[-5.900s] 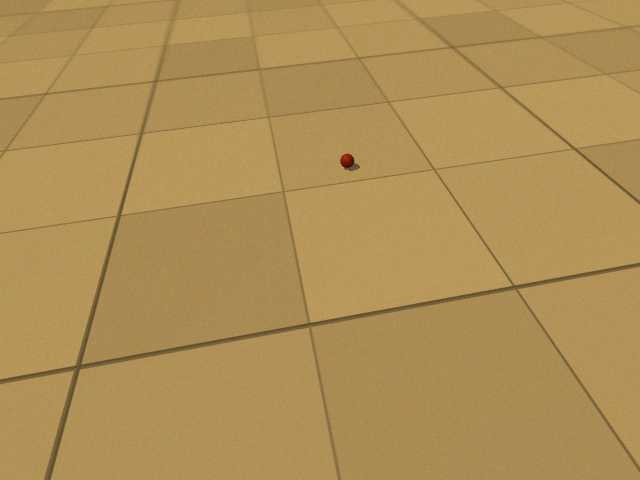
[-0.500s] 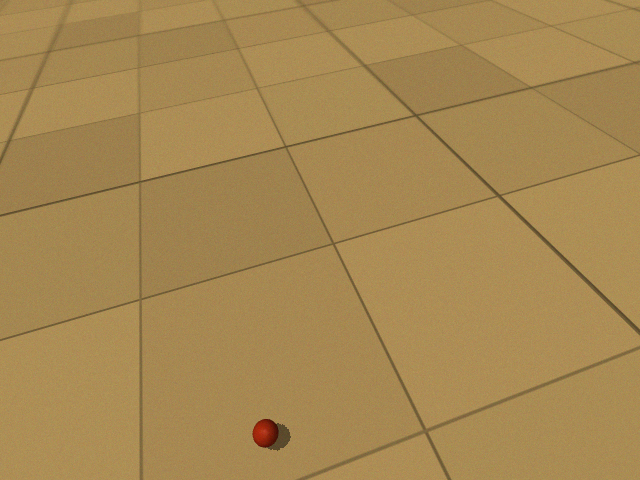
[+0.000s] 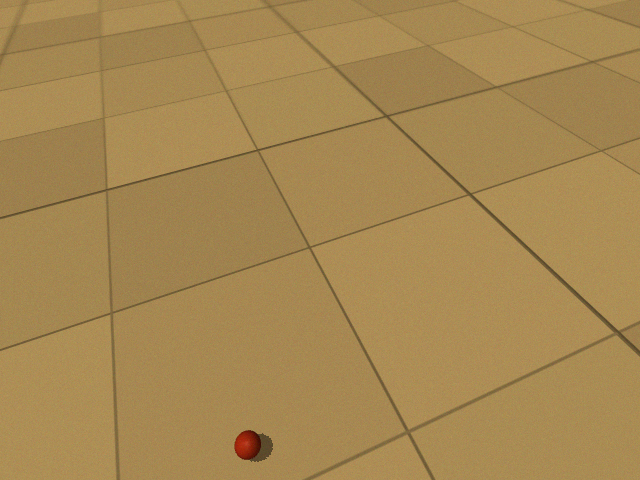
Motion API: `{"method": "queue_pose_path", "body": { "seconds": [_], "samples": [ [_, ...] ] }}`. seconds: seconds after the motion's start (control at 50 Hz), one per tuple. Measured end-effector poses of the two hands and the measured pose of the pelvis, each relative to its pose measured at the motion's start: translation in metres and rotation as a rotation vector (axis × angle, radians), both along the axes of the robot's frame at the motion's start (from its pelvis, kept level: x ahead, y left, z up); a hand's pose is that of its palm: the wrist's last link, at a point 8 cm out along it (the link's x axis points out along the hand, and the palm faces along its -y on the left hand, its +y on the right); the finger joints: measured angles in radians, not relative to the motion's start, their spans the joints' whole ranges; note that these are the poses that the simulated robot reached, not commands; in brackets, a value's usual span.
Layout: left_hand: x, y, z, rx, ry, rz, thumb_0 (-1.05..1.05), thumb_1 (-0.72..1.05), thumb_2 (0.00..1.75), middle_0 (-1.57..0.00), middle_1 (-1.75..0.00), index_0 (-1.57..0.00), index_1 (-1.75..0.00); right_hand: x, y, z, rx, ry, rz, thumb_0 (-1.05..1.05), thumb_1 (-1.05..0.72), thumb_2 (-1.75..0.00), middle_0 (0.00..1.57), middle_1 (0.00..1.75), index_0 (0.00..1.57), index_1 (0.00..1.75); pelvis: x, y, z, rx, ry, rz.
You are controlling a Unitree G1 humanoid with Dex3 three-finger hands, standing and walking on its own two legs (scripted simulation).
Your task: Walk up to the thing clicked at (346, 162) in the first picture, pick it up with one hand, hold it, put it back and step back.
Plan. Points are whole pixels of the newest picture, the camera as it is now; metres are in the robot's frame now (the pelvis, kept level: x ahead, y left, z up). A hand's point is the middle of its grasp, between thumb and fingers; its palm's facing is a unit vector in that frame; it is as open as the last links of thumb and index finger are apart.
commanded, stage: walk up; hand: left
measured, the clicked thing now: (247, 444) +0.42 +0.28 -0.74
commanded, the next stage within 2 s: stand in 0.64 s
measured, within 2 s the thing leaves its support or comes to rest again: neither
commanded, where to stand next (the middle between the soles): +0.05 -0.01 m, yaw -1 degrees
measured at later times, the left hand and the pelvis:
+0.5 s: hand out of the picture +0.08 +0.25 -0.16, palm faces -0.02 -0.94 -0.33, open 7.3 cm; pelvis +0.01 +0.00 +0.00, yaw +0 degrees
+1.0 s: hand out of the picture +0.09 +0.25 -0.16, palm faces -0.03 -0.94 -0.33, open 7.3 cm; pelvis +0.01 +0.00 +0.00, yaw +0 degrees
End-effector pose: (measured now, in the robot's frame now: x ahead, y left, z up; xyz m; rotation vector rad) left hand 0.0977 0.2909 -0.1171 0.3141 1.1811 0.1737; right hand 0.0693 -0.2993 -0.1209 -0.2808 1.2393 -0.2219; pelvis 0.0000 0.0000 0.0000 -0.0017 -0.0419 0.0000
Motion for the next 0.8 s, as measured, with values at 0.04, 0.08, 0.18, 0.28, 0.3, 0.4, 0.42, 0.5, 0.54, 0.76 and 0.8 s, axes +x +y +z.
{"method": "queue_pose_path", "body": {
  "seconds": [0.04, 0.08, 0.18, 0.28, 0.3, 0.4, 0.42, 0.5, 0.54, 0.76, 0.8],
  "samples": [
    [-0.004, 0.001, 0.000, 0.003, 0.013, 0.004, 0.01, 0.91, 0.90, -0.20, -0.30, -0.21, -0.30, -0.001, 0.001, -0.001, 0.003, 0.005, 0.000, 0.00, -0.90, -0.90, 0.20, 0.30, 0.21, 0.30, 0.000, 0.000, 0.000, 0.000, 0.001, 0.000],
    [-0.008, 0.002, -0.001, 0.005, 0.026, 0.009, 0.01, 0.91, 0.90, -0.20, -0.30, -0.21, -0.30, -0.001, 0.001, -0.002, 0.005, 0.010, 0.001, 0.00, -0.90, -0.90, 0.20, 0.30, 0.21, 0.30, 0.001, 0.000, 0.000, 0.000, 0.001, 0.000],
    [-0.017, 0.005, -0.002, 0.009, 0.053, 0.023, 0.01, 0.91, 0.90, -0.20, -0.30, -0.21, -0.30, 0.000, 0.003, -0.003, 0.009, 0.019, 0.006, 0.00, -0.90, -0.90, 0.20, 0.30, 0.21, 0.30, 0.002, 0.000, 0.000, 0.000, 0.002, -0.002],
    [-0.024, 0.006, -0.003, 0.009, 0.068, 0.032, 0.01, 0.91, 0.90, -0.20, -0.30, -0.21, -0.30, 0.004, 0.004, -0.003, 0.009, 0.016, 0.008, 0.00, -0.90, -0.90, 0.20, 0.30, 0.21, 0.30, 0.003, 0.001, 0.000, -0.001, 0.001, -0.003],
    [-0.024, 0.007, -0.004, 0.009, 0.070, 0.034, 0.01, 0.91, 0.90, -0.20, -0.30, -0.21, -0.30, 0.005, 0.005, -0.002, 0.009, 0.014, 0.009, 0.00, -0.90, -0.90, 0.20, 0.30, 0.21, 0.30, 0.003, 0.001, 0.000, -0.001, 0.001, -0.003],
    [-0.025, 0.007, -0.004, 0.005, 0.068, 0.036, 0.01, 0.91, 0.90, -0.20, -0.30, -0.21, -0.30, 0.010, 0.006, -0.001, 0.006, 0.002, 0.013, 0.00, -0.90, -0.90, 0.20, 0.30, 0.21, 0.30, 0.005, 0.003, 0.000, 0.000, -0.001, -0.003],
    [-0.024, 0.007, -0.004, 0.004, 0.066, 0.037, 0.01, 0.91, 0.90, -0.20, -0.30, -0.21, -0.30, 0.011, 0.006, 0.000, 0.006, -0.001, 0.014, 0.00, -0.90, -0.90, 0.20, 0.30, 0.21, 0.30, 0.005, 0.003, 0.000, 0.000, -0.001, -0.003],
    [-0.022, 0.007, -0.004, 0.002, 0.060, 0.035, 0.01, 0.91, 0.90, -0.20, -0.30, -0.21, -0.30, 0.015, 0.006, 0.001, 0.003, -0.010, 0.016, 0.00, -0.90, -0.90, 0.20, 0.30, 0.21, 0.30, 0.006, 0.003, 0.000, 0.001, -0.001, -0.004],
    [-0.021, 0.007, -0.004, 0.001, 0.057, 0.035, 0.01, 0.91, 0.90, -0.20, -0.30, -0.21, -0.30, 0.016, 0.007, 0.002, 0.003, -0.013, 0.018, 0.00, -0.90, -0.90, 0.20, 0.30, 0.21, 0.30, 0.006, 0.004, 0.000, 0.001, -0.001, -0.005],
    [-0.017, 0.008, -0.003, 0.007, 0.052, 0.024, 0.01, 0.91, 0.90, -0.20, -0.30, -0.21, -0.30, 0.018, 0.007, 0.002, 0.001, -0.013, 0.023, 0.00, -0.90, -0.90, 0.20, 0.30, 0.21, 0.30, 0.009, 0.003, 0.001, 0.003, 0.005, -0.004],
    [-0.017, 0.008, -0.003, 0.007, 0.053, 0.021, 0.01, 0.91, 0.90, -0.20, -0.30, -0.21, -0.30, 0.017, 0.006, 0.002, 0.000, -0.011, 0.022, 0.00, -0.90, -0.90, 0.20, 0.30, 0.21, 0.30, 0.009, 0.003, 0.001, 0.003, 0.006, -0.003]
  ]
}}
